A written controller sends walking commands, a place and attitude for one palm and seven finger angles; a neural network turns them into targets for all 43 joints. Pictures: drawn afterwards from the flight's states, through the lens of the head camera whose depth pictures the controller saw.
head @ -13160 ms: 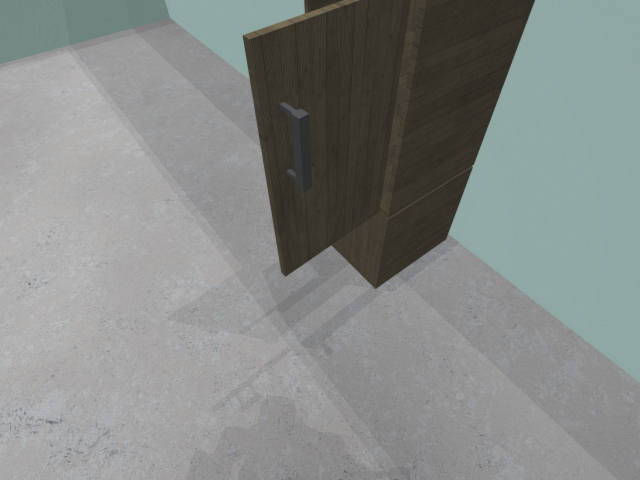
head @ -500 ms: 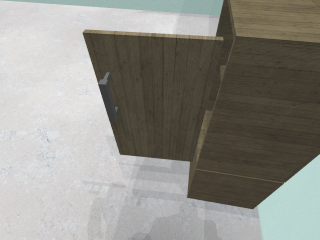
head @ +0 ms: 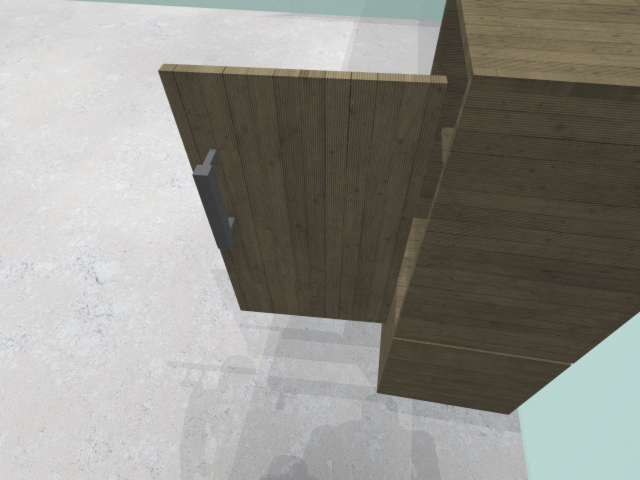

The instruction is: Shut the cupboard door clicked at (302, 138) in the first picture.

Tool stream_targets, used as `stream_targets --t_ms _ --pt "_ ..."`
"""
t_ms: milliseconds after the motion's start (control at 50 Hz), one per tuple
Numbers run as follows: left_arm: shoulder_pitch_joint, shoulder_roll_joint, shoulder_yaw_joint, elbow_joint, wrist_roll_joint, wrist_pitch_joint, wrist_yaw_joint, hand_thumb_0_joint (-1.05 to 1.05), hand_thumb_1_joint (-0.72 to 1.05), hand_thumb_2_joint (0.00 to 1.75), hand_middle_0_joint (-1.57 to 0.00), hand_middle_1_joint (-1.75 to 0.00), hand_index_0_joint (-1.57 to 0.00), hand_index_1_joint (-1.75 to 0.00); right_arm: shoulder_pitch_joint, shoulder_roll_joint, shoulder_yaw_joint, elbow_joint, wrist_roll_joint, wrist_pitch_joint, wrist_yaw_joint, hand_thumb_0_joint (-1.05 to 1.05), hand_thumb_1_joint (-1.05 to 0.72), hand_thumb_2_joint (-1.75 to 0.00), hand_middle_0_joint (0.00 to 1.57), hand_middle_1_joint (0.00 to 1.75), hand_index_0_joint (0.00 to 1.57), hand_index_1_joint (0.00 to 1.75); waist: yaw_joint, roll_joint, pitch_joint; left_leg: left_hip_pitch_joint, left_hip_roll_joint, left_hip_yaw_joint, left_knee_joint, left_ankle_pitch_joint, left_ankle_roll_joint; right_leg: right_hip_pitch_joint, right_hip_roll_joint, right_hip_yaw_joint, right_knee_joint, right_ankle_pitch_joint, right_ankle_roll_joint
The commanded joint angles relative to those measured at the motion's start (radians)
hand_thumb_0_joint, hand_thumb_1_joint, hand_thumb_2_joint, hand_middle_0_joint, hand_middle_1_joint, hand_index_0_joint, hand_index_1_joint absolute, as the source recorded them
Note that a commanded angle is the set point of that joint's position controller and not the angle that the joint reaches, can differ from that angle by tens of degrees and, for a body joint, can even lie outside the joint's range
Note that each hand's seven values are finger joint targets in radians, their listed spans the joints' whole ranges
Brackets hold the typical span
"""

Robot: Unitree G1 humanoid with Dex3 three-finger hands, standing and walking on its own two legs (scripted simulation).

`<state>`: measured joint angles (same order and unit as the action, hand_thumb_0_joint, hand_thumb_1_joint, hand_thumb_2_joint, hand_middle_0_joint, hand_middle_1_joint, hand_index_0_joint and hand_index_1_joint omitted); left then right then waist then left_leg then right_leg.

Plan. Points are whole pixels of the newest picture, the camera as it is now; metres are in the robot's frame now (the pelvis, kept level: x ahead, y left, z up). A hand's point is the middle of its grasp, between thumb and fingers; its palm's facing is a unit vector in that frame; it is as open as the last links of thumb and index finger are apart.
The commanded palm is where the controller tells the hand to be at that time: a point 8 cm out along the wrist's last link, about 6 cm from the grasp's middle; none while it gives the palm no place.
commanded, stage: look again from close up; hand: left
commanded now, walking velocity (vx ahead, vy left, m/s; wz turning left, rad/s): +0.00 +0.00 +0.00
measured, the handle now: (219, 201) +0.49 +0.19 +0.05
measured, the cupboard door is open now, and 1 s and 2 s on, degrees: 93 93 93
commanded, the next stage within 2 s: raise the hand and make a fist in 0.38 s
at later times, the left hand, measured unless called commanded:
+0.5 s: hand out of the picture +0.04 +0.15 -0.17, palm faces +0.02 -0.97 -0.23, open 7.4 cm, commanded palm +0.11 +0.20 -0.07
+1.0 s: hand out of the picture +0.13 +0.16 -0.04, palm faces +0.04 -1.00 -0.03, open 5.7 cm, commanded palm +0.12 +0.21 -0.03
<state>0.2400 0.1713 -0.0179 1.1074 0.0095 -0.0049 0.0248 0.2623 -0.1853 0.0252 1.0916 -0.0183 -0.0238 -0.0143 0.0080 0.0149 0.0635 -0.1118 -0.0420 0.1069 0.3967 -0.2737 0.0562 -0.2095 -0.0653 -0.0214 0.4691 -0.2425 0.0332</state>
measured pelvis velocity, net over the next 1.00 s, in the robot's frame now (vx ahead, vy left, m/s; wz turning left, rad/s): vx -0.06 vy -0.05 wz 0.04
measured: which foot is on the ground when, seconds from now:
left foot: down 0.00-1.00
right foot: down 0.00-1.00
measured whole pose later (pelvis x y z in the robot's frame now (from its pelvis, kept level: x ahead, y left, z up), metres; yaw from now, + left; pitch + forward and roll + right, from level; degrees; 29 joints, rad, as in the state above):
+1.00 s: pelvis -0.06 -0.05 -0.09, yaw +2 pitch +11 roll +0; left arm 0.41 0.23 0.21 0.08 -0.33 -0.49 -0.41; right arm 0.18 -0.28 -0.04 0.49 0.04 -0.30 -0.07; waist 0.05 -0.01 -0.10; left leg -0.83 0.01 -0.05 1.17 -0.54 -0.03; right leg -0.87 -0.02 -0.11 1.14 -0.47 -0.05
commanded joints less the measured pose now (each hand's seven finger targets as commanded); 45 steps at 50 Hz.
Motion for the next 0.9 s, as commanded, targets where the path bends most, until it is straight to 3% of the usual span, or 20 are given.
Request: stream_targets --t_ms 0,220,440,460,480,500,520,540,560,580,600,620,640,680,720,740,780,820,880 --pt "0.042 0.127 0.024 -0.026 0.001 -0.016 0.012 0.0 0.9 0.9 -0.2 -0.3 -0.2 -0.3 0.043 -0.112 -0.025 -0.017 0.004 -0.018 -0.014 0.0 -0.9 -0.9 0.2 0.3 0.2 0.3 -0.003 -0.013 -0.03 -0.023 0.15 -0.126 -0.079 0.271 -0.014 0.048 -0.056 0.05 -0.043 0.204 -0.063" --pt "0.037 0.121 0.026 -0.02 0.0 -0.019 0.012 0.0 0.9 0.9 -0.2 -0.3 -0.2 -0.3 0.035 -0.086 -0.024 0.007 0.005 -0.015 -0.018 0.0 -0.9 -0.9 0.2 0.3 0.2 0.3 0.0 -0.016 -0.024 -0.017 0.152 -0.115 -0.078 0.254 -0.02 0.062 -0.058 0.056 -0.066 0.247 -0.07" --pt "0.036 0.132 0.03 -0.026 -0.001 -0.029 0.013 0.0 0.9 0.9 -0.2 -0.3 -0.2 -0.3 0.024 -0.096 -0.029 0.013 0.005 -0.012 -0.019 0.0 -0.9 -0.9 0.2 0.3 0.2 0.3 -0.004 -0.02 -0.044 -0.002 0.152 -0.108 -0.069 0.254 -0.03 0.083 -0.067 0.071 -0.075 0.333 -0.081" --pt "0.127 0.12 0.031 0.012 0.01 -0.042 0.053 0.0 0.9 0.9 -0.2 -0.3 -0.2 -0.3 -0.029 -0.114 -0.041 -0.044 0.019 -0.016 -0.01 0.0 -0.9 -0.9 0.2 0.3 0.2 0.3 0.016 -0.092 -0.048 -0.081 0.179 -0.072 0.135 0.335 -0.054 0.086 -0.109 0.088 -0.035 0.665 -0.048" --pt "-0.739 0.726 0.464 -1.557 -0.136 -0.342 0.047 0.0 0.9 0.9 -0.2 -0.3 -0.2 -0.3 0.083 -0.315 -0.084 -0.303 0.02 -0.213 -0.135 0.0 -0.9 -0.9 0.2 0.3 0.2 0.3 -0.114 -0.027 -0.442 0.276 0.135 -0.064 0.218 0.563 -0.036 0.096 -0.013 0.042 0.137 0.553 -0.034" --pt "-0.021 0.198 0.053 -1.213 -0.129 -0.246 0.054 0.0 0.9 0.9 -0.22 -0.32 -0.22 -0.32 -0.013 -0.185 -0.033 -0.315 0.078 -0.279 -0.138 0.0 -0.9 -0.9 0.2 0.3 0.2 0.3 -0.052 0.377 -0.548 0.248 0.069 -0.108 0.171 0.669 -0.036 0.008 0.061 -0.023 0.268 0.363 -0.049" --pt "0.198 -0.024 0.002 -1.227 -0.207 -0.106 0.054 0.0 0.9 0.9 -0.24 -0.34 -0.24 -0.34 -0.081 -0.151 -0.028 -0.355 0.063 -0.32 -0.107 0.0 -0.9 -0.9 0.2 0.3 0.2 0.3 0.005 0.383 -0.441 0.18 0.097 -0.128 0.102 0.817 -0.062 -0.054 0.054 -0.076 0.212 0.137 -0.055" --pt "0.091 0.04 0.051 -1.153 -0.183 -0.108 0.052 0.0 0.9 0.9 -0.25 -0.36 -0.25 -0.36 -0.023 -0.161 -0.06 -0.332 0.063 -0.35 -0.076 0.0 -0.9 -0.9 0.2 0.3 0.2 0.3 -0.049 0.145 -0.237 0.036 0.104 -0.138 0.128 0.7 -0.062 -0.127 0.047 -0.063 0.139 0.149 -0.05" --pt "0.049 0.056 0.1 -1.117 -0.186 -0.139 0.026 0.0 0.9 0.9 -0.27 -0.38 -0.27 -0.38 -0.026 -0.18 -0.09 -0.373 0.05 -0.353 -0.061 0.0 -0.9 -0.9 0.2 0.3 0.2 0.3 -0.065 0.047 -0.091 -0.112 0.077 -0.143 0.177 0.518 -0.066 -0.177 0.043 -0.069 0.102 0.229 -0.05" --pt "0.107 0.107 0.186 -1.026 -0.189 -0.191 -0.009 0.0 0.9 0.9 -0.29 -0.4 -0.29 -0.4 -0.032 -0.19 -0.103 -0.396 0.034 -0.351 -0.053 0.0 -0.9 -0.9 0.2 0.3 0.2 0.3 -0.057 -0.115 -0.059 -0.243 0.052 -0.131 0.229 0.359 -0.056 -0.212 0.029 -0.066 0.115 0.283 -0.046" --pt "0.233 0.08 0.218 -0.929 -0.205 -0.258 -0.06 0.0 0.9 0.9 -0.31 -0.42 -0.31 -0.42 -0.044 -0.181 -0.109 -0.424 0.025 -0.348 -0.046 0.0 -0.9 -0.9 0.2 0.3 0.2 0.3 -0.025 -0.256 -0.079 -0.346 0.032 -0.123 0.273 0.25 -0.054 -0.226 0.025 -0.051 0.154 0.286 -0.031" --pt "0.349 0.063 0.241 -0.85 -0.222 -0.33 -0.125 0.0 0.9 0.9 -0.33 -0.44 -0.33 -0.44 -0.059 -0.173 -0.117 -0.464 0.031 -0.348 -0.034 0.0 -0.9 -0.9 0.2 0.3 0.2 0.3 0.012 -0.277 -0.085 -0.421 0.017 -0.112 0.3 0.2 -0.066 -0.206 0.014 -0.025 0.194 0.288 -0.032" --pt "0.388 0.016 0.218 -0.827 -0.248 -0.414 -0.195 0.0 0.9 0.9 -0.35 -0.46 -0.35 -0.46 -0.073 -0.163 -0.115 -0.487 0.027 -0.348 -0.021 0.0 -0.9 -0.9 0.2 0.3 0.2 0.3 0.029 -0.298 -0.117 -0.494 0.005 -0.103 0.351 0.149 -0.074 -0.234 0.011 -0.009 0.251 0.258 -0.029" --pt "0.367 0.055 0.251 -0.85 -0.284 -0.581 -0.339 0.0 0.9 0.9 -0.38 -0.5 -0.38 -0.5 -0.096 -0.168 -0.125 -0.539 0.026 -0.346 -0.003 0.0 -0.9 -0.9 0.2 0.3 0.2 0.3 0.045 -0.264 -0.197 -0.609 -0.007 -0.091 0.456 0.067 -0.08 -0.272 -0.003 0.053 0.333 0.197 -0.03" --pt "0.309 0.161 0.308 -0.875 -0.3 -0.69 -0.478 0.0 0.9 0.9 -0.42 -0.54 -0.42 -0.54 -0.103 -0.181 -0.127 -0.592 0.037 -0.348 0.012 0.0 -0.9 -0.9 0.2 0.3 0.2 0.3 0.039 -0.145 -0.273 -0.686 -0.011 -0.093 0.559 0.019 -0.074 -0.273 -0.036 0.155 0.379 0.164 -0.039" --pt "0.299 0.203 0.348 -0.893 -0.32 -0.682 -0.514 0.0 0.9 0.9 -0.44 -0.56 -0.44 -0.56 -0.125 -0.182 -0.127 -0.63 0.047 -0.339 0.009 0.0 -0.9 -0.9 0.2 0.3 0.2 0.3 0.057 -0.128 -0.316 -0.73 -0.019 -0.077 0.577 -0.058 -0.064 -0.283 -0.041 0.195 0.352 0.012 -0.032" --pt "0.189 0.232 0.373 -1.009 -0.382 -0.619 -0.539 0.0 0.9 0.9 -0.47 -0.6 -0.47 -0.6 -0.155 -0.19 -0.123 -0.717 0.063 -0.323 -0.012 0.0 -0.9 -0.9 0.2 0.3 0.2 0.3 0.049 -0.077 -0.331 -0.769 -0.023 -0.064 0.609 -0.135 -0.047 -0.311 -0.037 0.239 0.306 -0.228 -0.028" --pt "0.061 0.277 0.405 -1.137 -0.413 -0.581 -0.509 0.0 0.9 0.9 -0.51 -0.64 -0.51 -0.64 -0.137 -0.185 -0.117 -0.746 0.068 -0.314 -0.032 0.0 -0.9 -0.9 0.2 0.3 0.2 0.3 0.029 -0.087 -0.363 -0.788 -0.008 -0.079 0.648 -0.182 -0.037 -0.352 -0.028 0.257 0.292 -0.394 -0.022" --pt "-0.022 0.212 0.308 -1.318 -0.395 -0.588 -0.448 0.0 0.9 0.9 -0.57 -0.7 -0.57 -0.7 -0.096 -0.174 -0.106 -0.749 0.065 -0.319 -0.054 0.0 -0.9 -0.9 0.2 0.3 0.2 0.3 -0.015 0.01 -0.363 -0.727 0.014 -0.092 0.651 -0.183 -0.022 -0.426 0.01 0.2 0.311 -0.437 -0.035"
